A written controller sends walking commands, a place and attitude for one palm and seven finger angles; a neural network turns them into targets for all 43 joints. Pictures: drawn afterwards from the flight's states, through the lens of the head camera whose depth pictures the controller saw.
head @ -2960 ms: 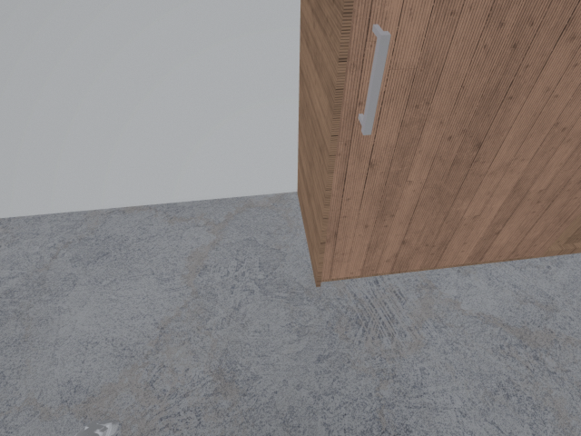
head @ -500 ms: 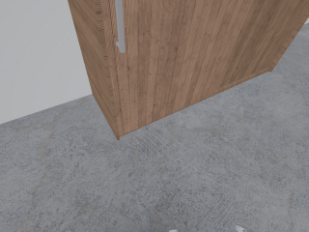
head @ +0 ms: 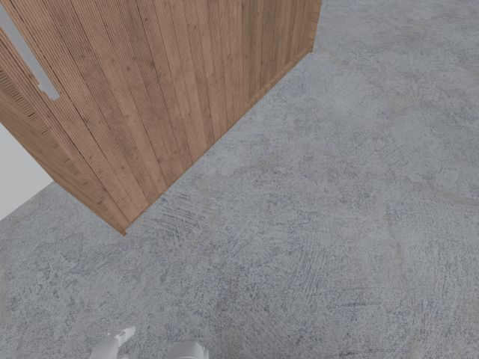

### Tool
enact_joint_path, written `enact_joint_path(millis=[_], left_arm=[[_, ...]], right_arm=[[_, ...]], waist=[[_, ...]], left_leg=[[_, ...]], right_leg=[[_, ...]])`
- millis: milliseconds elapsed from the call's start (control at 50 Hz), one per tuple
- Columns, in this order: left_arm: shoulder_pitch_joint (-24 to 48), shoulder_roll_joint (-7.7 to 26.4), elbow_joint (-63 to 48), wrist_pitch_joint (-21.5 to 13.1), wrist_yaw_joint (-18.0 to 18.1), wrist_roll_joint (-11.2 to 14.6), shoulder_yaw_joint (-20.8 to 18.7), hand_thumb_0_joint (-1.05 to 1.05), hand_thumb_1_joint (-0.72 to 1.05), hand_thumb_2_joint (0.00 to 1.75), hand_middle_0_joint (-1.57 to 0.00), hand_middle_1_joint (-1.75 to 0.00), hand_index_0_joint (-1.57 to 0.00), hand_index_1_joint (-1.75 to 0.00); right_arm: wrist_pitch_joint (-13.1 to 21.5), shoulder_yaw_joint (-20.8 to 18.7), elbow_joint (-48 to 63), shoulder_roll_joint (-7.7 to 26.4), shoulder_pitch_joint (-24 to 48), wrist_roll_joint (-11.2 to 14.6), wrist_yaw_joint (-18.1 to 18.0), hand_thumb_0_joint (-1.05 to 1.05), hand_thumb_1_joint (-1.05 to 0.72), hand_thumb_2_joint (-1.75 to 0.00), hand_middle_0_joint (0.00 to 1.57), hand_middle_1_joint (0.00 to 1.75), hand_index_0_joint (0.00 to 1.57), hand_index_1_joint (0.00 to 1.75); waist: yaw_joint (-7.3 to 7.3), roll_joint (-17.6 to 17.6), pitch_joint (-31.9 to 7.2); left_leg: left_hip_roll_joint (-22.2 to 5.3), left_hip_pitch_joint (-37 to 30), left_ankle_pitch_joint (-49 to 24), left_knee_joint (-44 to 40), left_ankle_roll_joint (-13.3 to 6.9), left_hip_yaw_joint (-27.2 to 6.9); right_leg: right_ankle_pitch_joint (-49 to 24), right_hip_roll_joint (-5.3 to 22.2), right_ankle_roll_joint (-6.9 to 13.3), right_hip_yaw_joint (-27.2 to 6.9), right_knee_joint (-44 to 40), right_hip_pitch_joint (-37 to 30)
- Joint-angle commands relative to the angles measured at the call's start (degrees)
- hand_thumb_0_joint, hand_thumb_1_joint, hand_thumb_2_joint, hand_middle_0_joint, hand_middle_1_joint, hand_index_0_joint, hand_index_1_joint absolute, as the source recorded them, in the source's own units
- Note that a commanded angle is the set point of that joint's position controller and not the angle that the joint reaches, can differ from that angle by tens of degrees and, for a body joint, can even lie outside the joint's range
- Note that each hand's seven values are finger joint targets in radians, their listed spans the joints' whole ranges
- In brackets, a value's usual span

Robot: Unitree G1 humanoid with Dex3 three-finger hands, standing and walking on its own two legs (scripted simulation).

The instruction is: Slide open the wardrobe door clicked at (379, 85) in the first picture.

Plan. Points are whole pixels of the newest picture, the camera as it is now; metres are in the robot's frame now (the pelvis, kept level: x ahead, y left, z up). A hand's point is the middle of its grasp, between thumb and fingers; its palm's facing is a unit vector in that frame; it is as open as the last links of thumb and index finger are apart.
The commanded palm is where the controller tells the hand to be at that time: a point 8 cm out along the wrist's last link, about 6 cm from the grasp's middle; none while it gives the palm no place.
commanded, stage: walk to a spot facing it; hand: left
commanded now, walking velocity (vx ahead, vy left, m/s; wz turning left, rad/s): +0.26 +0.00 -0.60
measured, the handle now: (23, 54) +0.70 +0.51 +0.12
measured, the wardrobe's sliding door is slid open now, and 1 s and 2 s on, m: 0.00 0.00 0.00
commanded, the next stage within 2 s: turn to face it in 1.56 s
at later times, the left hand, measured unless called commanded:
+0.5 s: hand (136, 329) +0.19 +0.22 -0.15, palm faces -0.24 -0.96 -0.14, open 7.4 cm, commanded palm none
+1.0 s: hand (235, 230) +0.40 +0.03 -0.16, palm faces -0.53 -0.82 -0.21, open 7.3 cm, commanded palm none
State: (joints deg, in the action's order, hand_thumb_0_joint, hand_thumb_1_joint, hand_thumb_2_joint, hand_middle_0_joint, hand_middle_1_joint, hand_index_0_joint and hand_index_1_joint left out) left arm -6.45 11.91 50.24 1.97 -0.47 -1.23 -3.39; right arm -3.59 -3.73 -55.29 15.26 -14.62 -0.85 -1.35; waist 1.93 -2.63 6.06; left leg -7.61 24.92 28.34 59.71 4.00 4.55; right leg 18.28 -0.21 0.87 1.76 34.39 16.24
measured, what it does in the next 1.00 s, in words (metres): walks ahead, turning right: left foot, then right foot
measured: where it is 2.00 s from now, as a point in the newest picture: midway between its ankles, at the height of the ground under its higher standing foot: (295, 287)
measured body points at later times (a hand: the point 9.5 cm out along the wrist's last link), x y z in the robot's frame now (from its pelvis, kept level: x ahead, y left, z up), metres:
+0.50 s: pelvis +0.08 +0.04 +0.02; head +0.10 +0.07 +0.47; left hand +0.20 +0.27 -0.14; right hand +0.00 -0.18 -0.11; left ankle +0.06 +0.13 -0.73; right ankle +0.05 -0.11 -0.62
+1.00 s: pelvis +0.22 -0.08 +0.00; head +0.24 -0.09 +0.45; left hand +0.43 +0.07 -0.14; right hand +0.12 -0.30 -0.14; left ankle +0.31 +0.05 -0.64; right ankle +0.22 -0.16 -0.73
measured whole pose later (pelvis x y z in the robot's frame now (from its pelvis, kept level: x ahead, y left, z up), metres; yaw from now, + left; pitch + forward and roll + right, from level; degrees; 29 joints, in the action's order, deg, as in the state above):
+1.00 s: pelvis +0.22 -0.08 +0.00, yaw -33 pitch -1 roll +0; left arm -10.3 11.1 55.9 -2.0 -0.5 -1.4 -3.9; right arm 0.9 -3.4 -56.0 10.0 -14.4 -1.6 -0.3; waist 2.2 -0.2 3.8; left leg -10.7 31.3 17.7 68.8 3.5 3.8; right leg 13.1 -3.1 5.1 5.5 30.2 16.4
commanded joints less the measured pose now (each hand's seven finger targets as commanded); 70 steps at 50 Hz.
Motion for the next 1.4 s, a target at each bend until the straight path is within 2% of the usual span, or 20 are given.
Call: enact_joint_path(millis=[0, 120, 200, 220, 240, 260, 320, 380, 640, 700, 740, 760, 780, 800, 860, 920, 1200, 1220, 1260, 1380], left_arm=[[-2.3, 12.8, -3.1, -0.7, 1.3, -0.1, -3.0, 0.0, 0.9, 0.9, -0.2, -0.3, -0.2, -0.3], [-3.9, 13.9, -2.2, -1.3, 0.3, -0.5, -3.2, 0.0, 0.9, 0.9, -0.2, -0.3, -0.2, -0.3], [-1.0, 12.1, -2.9, -1.1, -0.2, 0.0, -3.1, 0.0, 0.9, 0.9, -0.2, -0.3, -0.2, -0.3], [-0.7, 8.3, -3.8, -0.9, -0.5, 0.0, -2.4, 0.0, 0.9, 0.9, -0.2, -0.3, -0.2, -0.3], [-1.3, 3.8, -5.7, -0.8, -1.1, 0.5, -1.6, 0.0, 0.9, 0.9, -0.2, -0.3, -0.2, -0.3], [2.9, 6.5, -7.0, -1.2, -1.4, -0.2, -2.3, 0.0, 0.9, 0.9, -0.2, -0.3, -0.2, -0.3], [-1.5, 6.3, -2.9, -1.0, -3.2, -1.0, -3.3, 0.0, 0.9, 0.9, -0.2, -0.3, -0.2, -0.3], [-5.2, 3.6, -0.5, -0.4, -3.0, -0.8, -2.8, 0.0, 0.9, 0.9, -0.2, -0.3, -0.2, -0.3], [10.4, -0.5, -2.3, -1.4, -3.3, -0.8, -1.0, 0.0, 0.9, 0.9, -0.2, -0.3, -0.2, -0.3], [5.6, 0.6, -0.9, -2.4, -3.1, -0.7, -1.3, 0.0, 0.9, 0.9, -0.2, -0.3, -0.2, -0.3], [-7.7, 3.5, 2.9, -3.4, -2.4, -0.8, -2.4, 0.0, 0.9, 0.9, -0.2, -0.3, -0.2, -0.3], [-16.0, 8.8, 5.4, -4.3, -1.8, -1.0, -3.7, 0.0, 0.9, 0.9, -0.2, -0.3, -0.2, -0.3], [-22.6, 15.3, 6.6, -4.7, -0.8, -0.4, -5.2, 0.0, 0.9, 0.9, -0.2, -0.3, -0.2, -0.3], [-23.1, 18.4, 7.0, -4.1, -0.2, 1.3, -5.6, 0.0, 0.9, 0.9, -0.2, -0.3, -0.2, -0.3], [-9.3, 9.9, 2.8, -4.2, 0.5, 0.8, -3.0, 0.0, 0.9, 0.9, -0.2, -0.3, -0.2, -0.3], [-5.5, 7.5, 2.8, -5.4, 0.8, -0.3, -2.0, 0.0, 0.9, 0.9, -0.2, -0.3, -0.2, -0.3], [-11.7, 9.2, 3.9, -5.1, 0.6, 0.2, -2.5, 0.0, 0.9, 0.9, -0.2, -0.3, -0.2, -0.3], [-11.0, 8.0, 3.6, -5.0, 0.4, 0.3, -2.5, 0.0, 0.9, 0.9, -0.2, -0.3, -0.2, -0.3], [-12.4, 3.3, 1.5, -5.2, -0.5, 0.7, -1.7, 0.0, 0.9, 0.9, -0.2, -0.3, -0.2, -0.3], [-12.1, 1.9, 4.0, -1.7, -1.5, -0.2, -2.4, 0.0, 0.9, 0.9, -0.2, -0.3, -0.2, -0.3]], right_arm=[[1.9, -0.6, 6.1, 3.2, 1.3, -0.4, 0.0, 0.0, -0.9, -0.9, 0.2, 0.3, 0.2, 0.3], [3.3, -0.7, 8.1, 3.6, 3.4, -0.5, 1.3, 0.0, -0.9, -0.9, 0.2, 0.3, 0.2, 0.3], [5.1, -0.6, 5.5, 3.4, -6.0, -0.2, 0.5, 0.0, -0.9, -0.9, 0.2, 0.3, 0.2, 0.3], [5.7, -1.2, 3.9, 7.0, -12.0, -0.4, -0.1, 0.0, -0.9, -0.9, 0.2, 0.3, 0.2, 0.3], [5.9, -2.2, 3.6, 13.1, -15.1, -1.4, -0.4, 0.0, -0.9, -0.9, 0.2, 0.3, 0.2, 0.3], [6.2, -1.8, 3.7, 12.9, -13.3, -1.2, -0.6, 0.0, -0.9, -0.9, 0.2, 0.3, 0.2, 0.3], [7.3, 0.3, 5.1, 5.6, -3.3, -0.6, -0.6, 0.0, -0.9, -0.9, 0.2, 0.3, 0.2, 0.3], [8.1, 0.5, 3.4, 3.4, -6.4, -0.3, -0.9, 0.0, -0.9, -0.9, 0.2, 0.3, 0.2, 0.3], [7.8, 0.0, -4.9, 1.2, -17.8, -1.2, -0.7, 0.0, -0.9, -0.9, 0.2, 0.3, 0.2, 0.3], [7.8, -0.7, -4.3, 3.3, -15.4, -1.0, -0.5, 0.0, -0.9, -0.9, 0.2, 0.3, 0.2, 0.3], [7.7, -1.1, -2.9, 5.1, -12.5, -0.4, -0.1, 0.0, -0.9, -0.9, 0.2, 0.3, 0.2, 0.3], [7.6, -0.9, -1.8, 3.7, -12.2, 0.4, 0.8, 0.0, -0.9, -0.9, 0.2, 0.3, 0.2, 0.3], [7.9, 0.0, 1.0, -0.7, -11.9, 1.2, 0.8, 0.0, -0.9, -0.9, 0.2, 0.3, 0.2, 0.3], [7.8, 0.1, 3.2, -0.2, -5.4, 1.0, 0.4, 0.0, -0.9, -0.9, 0.2, 0.3, 0.2, 0.3], [6.8, -0.5, 2.7, -0.1, -2.1, -0.6, 0.4, 0.0, -0.9, -0.9, 0.2, 0.3, 0.2, 0.3], [5.0, -0.3, 0.4, -1.9, -8.4, -1.0, 0.8, 0.0, -0.9, -0.9, 0.2, 0.3, 0.2, 0.3], [7.2, -0.4, 6.8, 0.9, 5.8, -0.5, 1.6, 0.0, -0.9, -0.9, 0.2, 0.3, 0.2, 0.3], [7.6, -0.9, 5.0, 3.1, -0.1, -0.6, 0.9, 0.0, -0.9, -0.9, 0.2, 0.3, 0.2, 0.3], [7.5, -2.4, 2.3, 12.7, -12.9, -1.3, 0.3, 0.0, -0.9, -0.9, 0.2, 0.3, 0.2, 0.3], [7.7, 0.4, 3.4, 2.2, -0.2, -0.5, -0.5, 0.0, -0.9, -0.9, 0.2, 0.3, 0.2, 0.3]], waist=[[-1.83, 10.4, -9.1], [-3.16, 12.9, -5.5], [1.5, 10.7, -5.4], [4.24, -1.5, -7.2], [4.62, -19.1, -5.9], [4.7, -13.7, -1.9], [-1.49, -3.9, 2.3], [-1.83, -4.7, -1.5], [3.01, -5.7, 2.3], [-0.06, -6.7, -2.1], [-6.85, -4.8, -9.9], [-10.6, 1.4, -16.6], [-11.75, 13.1, -23.1], [-11.87, 12.5, -21.4], [-5.03, 3.5, -5.8], [0.48, 5.9, -5.2], [-1.88, 7.7, -4.1], [0.75, 3.7, -6.6], [4.03, -16.2, -14.9], [-2.56, -5.3, -6.3]], left_leg=[[0.7, 5.0, -4.4, 1.3, 1.4, -1.3], [3.0, 1.0, -3.0, -11.4, 0.5, 0.2], [5.5, -19.7, -9.6, -32.2, -0.7, 2.4], [-2.0, -28.3, -0.7, -40.1, -2.2, -6.1], [-18.9, -29.9, 14.1, -49.9, -7.4, -27.2], [-24.6, -21.1, 19.3, -55.0, -11.2, -34.3], [-15.0, -13.1, 7.3, -53.7, -7.2, -15.7], [-11.0, -17.9, -9.6, -50.2, -6.1, -3.5], [-14.2, -30.6, -34.9, -44.7, -9.4, 9.4], [-14.5, -30.9, -54.5, -35.5, -8.5, 13.4], [-12.4, -26.0, -63.3, -17.7, -5.6, 16.7], [-10.8, -11.1, -49.6, -3.0, -3.4, 15.7], [-0.6, 9.6, 3.1, 16.1, 0.2, 12.2], [0.4, 16.5, 6.9, 24.1, -0.8, 3.3], [-5.0, 12.6, -7.9, 20.1, -1.2, -3.0], [-4.1, 5.4, -11.1, 10.5, -0.5, -1.8], [3.6, -10.2, -16.4, -29.7, -0.9, 1.8], [2.2, -21.3, -17.5, -34.3, -1.8, 0.0], [-23.4, -37.5, -21.6, -42.1, -11.4, -26.4], [-13.9, -15.3, -35.5, -43.2, -8.6, -0.7]], right_leg=[[-27.5, 13.1, 8.8, -14.4, -12.5, -7.7], [8.1, 12.2, 9.4, -22.3, -19.0, -2.0], [10.3, 6.4, 5.7, -20.2, -11.5, 9.6], [13.2, 1.0, 2.9, -15.4, 0.5, 16.9], [18.3, -5.9, -0.7, -4.4, 18.7, 27.7], [14.1, 0.1, -1.1, -6.1, 26.9, 28.6], [-0.6, 3.6, -2.0, -3.4, 35.0, 24.0], [-6.9, 3.8, -3.2, -2.4, 36.3, 23.3], [-5.2, 5.1, -1.6, 5.8, 10.6, 25.6], [-1.7, 0.8, 1.6, 8.8, 4.3, 14.2], [-5.2, -3.3, 3.6, 11.8, -1.8, -5.3], [-8.9, 2.7, 6.3, 4.2, -3.7, -25.1], [-15.2, 21.1, 14.0, -26.2, -6.9, -40.0], [-22.4, 25.5, 16.9, -34.0, -13.1, -36.7], [-5.1, 20.0, 12.2, -22.9, -19.8, -9.0], [-8.0, 13.8, 9.7, -12.5, -21.3, 1.7], [-14.4, 10.3, 7.3, -14.8, -12.5, -1.9], [-16.5, 7.2, 5.5, -12.9, -3.5, 3.3], [15.9, -2.5, -0.1, -0.8, 28.5, 21.3], [0.8, 5.3, -3.0, -0.5, 37.1, 16.7]])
